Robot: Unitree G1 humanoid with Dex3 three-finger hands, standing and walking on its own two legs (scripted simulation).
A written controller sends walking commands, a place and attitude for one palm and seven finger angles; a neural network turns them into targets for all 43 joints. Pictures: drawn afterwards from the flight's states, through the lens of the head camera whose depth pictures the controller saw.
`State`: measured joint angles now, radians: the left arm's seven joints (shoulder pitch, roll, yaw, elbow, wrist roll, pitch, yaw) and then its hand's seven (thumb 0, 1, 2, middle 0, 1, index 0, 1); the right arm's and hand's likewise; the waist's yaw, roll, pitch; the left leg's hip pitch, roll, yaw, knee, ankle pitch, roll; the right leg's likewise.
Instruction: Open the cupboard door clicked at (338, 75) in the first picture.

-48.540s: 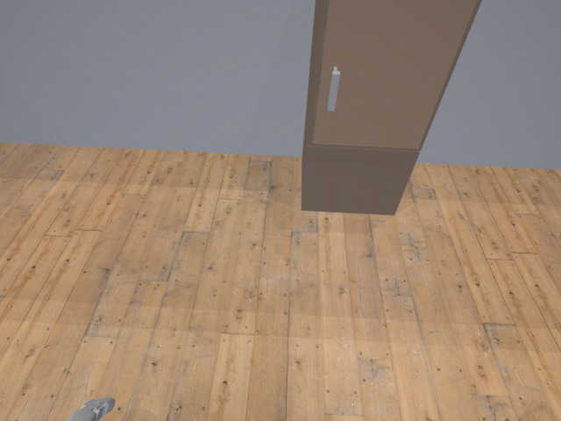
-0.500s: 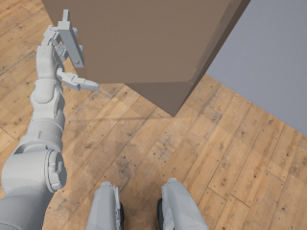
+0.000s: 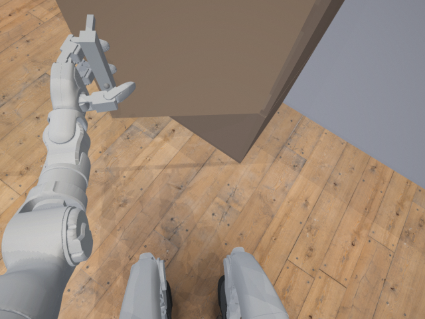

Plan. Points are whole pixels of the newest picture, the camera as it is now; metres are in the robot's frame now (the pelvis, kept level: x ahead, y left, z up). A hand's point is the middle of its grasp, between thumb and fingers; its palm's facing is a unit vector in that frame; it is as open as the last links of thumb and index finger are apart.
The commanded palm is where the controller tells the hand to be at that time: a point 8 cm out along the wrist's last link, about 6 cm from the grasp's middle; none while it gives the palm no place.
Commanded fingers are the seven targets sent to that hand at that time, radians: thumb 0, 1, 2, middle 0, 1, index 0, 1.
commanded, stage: close the thumb around the handle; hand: left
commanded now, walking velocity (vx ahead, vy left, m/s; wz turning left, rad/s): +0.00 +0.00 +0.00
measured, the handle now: (100, 57) +0.58 +0.16 +0.05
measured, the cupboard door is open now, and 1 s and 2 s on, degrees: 40 63 79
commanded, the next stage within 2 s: pull the door open along its arc in 0.30 s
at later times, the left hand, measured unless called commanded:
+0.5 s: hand (112, 86) +0.52 +0.14 +0.04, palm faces +0.03 -1.00 -0.02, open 6.2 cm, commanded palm +0.49 +0.18 +0.04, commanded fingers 0.00 0.90 0.90 -0.40 -1.35 -0.40 -1.35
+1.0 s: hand (141, 156) +0.38 +0.09 +0.05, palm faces +0.15 -0.99 +0.08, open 6.5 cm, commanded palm +0.33 +0.17 +0.04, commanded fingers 0.00 0.90 0.90 -0.40 -1.35 -0.40 -1.35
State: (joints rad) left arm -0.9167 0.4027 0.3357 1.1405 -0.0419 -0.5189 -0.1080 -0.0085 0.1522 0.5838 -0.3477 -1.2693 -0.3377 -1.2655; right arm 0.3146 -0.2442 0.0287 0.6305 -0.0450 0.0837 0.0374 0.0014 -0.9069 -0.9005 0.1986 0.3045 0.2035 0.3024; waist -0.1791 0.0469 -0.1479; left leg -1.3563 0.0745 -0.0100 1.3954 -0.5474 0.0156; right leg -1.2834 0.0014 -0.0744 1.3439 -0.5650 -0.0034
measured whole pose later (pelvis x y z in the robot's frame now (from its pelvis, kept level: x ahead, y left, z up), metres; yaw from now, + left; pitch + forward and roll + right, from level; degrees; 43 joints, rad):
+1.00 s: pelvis +0.03 -0.01 +0.04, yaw +1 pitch +23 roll -1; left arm -0.19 0.00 0.05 0.49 -0.06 -0.54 0.16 0.02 0.65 0.72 -0.30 -1.29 -0.33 -1.28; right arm 0.24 -0.21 -0.01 0.53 -0.04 0.08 0.07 0.01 -0.91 -0.90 0.20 0.30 0.20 0.30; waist -0.06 0.00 -0.18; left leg -1.10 0.07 0.04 1.24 -0.54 -0.01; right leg -1.07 0.00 -0.03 1.23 -0.57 -0.01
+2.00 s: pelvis +0.02 -0.06 +0.03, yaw +5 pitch +21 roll +2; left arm 0.07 -0.10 -0.22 0.32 0.12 -0.47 0.55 0.00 0.07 0.55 -0.34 -1.26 -0.39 -1.26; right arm 0.16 -0.17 -0.01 0.60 -0.10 -0.09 0.02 0.01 -0.91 -0.90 0.20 0.30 0.20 0.30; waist -0.01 0.03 -0.19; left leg -1.10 0.03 -0.06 1.26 -0.52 -0.06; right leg -1.06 -0.02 -0.10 1.31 -0.62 -0.08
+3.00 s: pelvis +0.01 -0.01 +0.01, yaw +2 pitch +21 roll -1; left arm 0.17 -0.03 -0.31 0.15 0.08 -0.47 0.20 -0.02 -0.50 0.30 -0.15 -0.35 -0.19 -0.33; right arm 0.21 -0.19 -0.01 0.46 -0.04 0.00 0.05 0.01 -0.91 -0.90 0.20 0.30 0.20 0.30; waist -0.02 0.02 -0.18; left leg -1.16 0.01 0.00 1.35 -0.56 0.00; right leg -1.11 -0.03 -0.04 1.36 -0.61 -0.01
